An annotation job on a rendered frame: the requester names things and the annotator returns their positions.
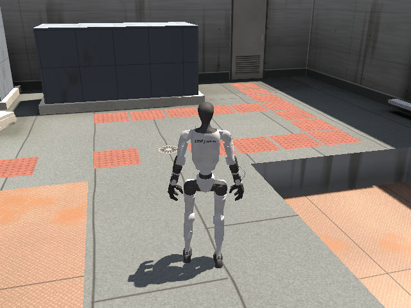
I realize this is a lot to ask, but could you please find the robot left shin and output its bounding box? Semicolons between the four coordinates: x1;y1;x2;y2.
184;212;193;255

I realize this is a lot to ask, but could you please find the robot left thigh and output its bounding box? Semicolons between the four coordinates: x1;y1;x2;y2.
184;179;197;224

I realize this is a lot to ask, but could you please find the left robot hand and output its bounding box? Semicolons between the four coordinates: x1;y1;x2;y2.
168;184;183;201

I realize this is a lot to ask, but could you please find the left robot forearm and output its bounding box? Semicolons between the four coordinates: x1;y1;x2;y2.
170;156;182;185

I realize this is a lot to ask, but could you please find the right robot hand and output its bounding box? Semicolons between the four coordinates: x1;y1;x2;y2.
229;184;244;201

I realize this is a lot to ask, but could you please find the robot left upper arm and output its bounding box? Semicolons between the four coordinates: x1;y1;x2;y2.
176;130;192;166

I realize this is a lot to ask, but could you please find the robot right upper arm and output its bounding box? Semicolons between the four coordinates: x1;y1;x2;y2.
219;130;236;165

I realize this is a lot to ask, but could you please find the right robot forearm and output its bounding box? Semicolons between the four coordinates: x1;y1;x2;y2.
229;156;242;185

